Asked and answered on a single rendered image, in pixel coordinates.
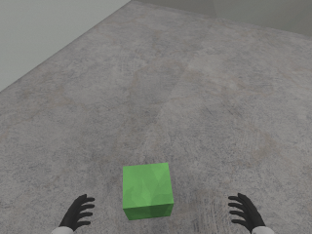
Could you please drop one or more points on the robot right hand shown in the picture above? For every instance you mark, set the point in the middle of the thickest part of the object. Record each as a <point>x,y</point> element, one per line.
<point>251,216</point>

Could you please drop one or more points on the carton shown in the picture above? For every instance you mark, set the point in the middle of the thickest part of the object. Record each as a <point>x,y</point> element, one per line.
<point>147,191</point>

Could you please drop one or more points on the robot left hand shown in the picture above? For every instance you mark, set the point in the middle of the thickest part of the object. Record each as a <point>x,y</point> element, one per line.
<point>73,214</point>

